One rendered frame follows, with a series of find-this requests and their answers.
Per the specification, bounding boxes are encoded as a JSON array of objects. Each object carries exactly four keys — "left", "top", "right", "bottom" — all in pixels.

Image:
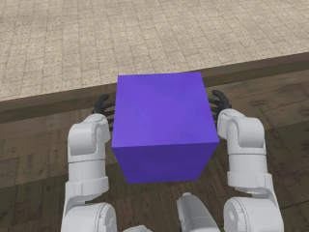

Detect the robot left upper arm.
[{"left": 62, "top": 202, "right": 118, "bottom": 232}]

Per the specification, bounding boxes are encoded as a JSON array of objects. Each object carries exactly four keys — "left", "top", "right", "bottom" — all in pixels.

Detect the left robot forearm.
[{"left": 61, "top": 113, "right": 111, "bottom": 232}]

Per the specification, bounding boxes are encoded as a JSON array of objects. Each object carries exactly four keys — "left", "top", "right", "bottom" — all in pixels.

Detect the robot right upper arm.
[{"left": 223, "top": 196, "right": 284, "bottom": 232}]

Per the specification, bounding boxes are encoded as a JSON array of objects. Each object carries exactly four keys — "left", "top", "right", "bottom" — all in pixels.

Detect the carton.
[{"left": 111, "top": 72, "right": 219, "bottom": 184}]

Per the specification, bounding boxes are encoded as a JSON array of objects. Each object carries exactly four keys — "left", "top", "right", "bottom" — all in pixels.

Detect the robot right hand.
[{"left": 208, "top": 89, "right": 232, "bottom": 129}]

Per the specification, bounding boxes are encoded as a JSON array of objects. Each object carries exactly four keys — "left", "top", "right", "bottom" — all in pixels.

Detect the right robot forearm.
[{"left": 217, "top": 108, "right": 284, "bottom": 230}]

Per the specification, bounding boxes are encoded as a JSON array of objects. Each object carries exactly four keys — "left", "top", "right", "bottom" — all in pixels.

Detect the robot left hand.
[{"left": 92, "top": 94, "right": 116, "bottom": 131}]

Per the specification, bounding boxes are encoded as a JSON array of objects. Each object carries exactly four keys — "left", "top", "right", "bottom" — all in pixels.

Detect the robot right shin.
[{"left": 181, "top": 192, "right": 191, "bottom": 232}]

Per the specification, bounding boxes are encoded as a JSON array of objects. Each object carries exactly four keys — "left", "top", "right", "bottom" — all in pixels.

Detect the right robot thigh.
[{"left": 177, "top": 194, "right": 220, "bottom": 232}]

